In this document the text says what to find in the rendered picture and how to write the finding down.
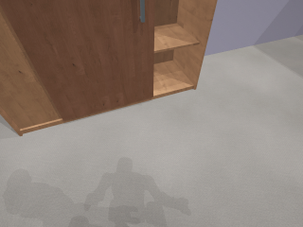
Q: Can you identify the wardrobe door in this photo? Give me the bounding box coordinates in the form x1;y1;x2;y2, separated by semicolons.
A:
0;0;155;121
0;5;62;129

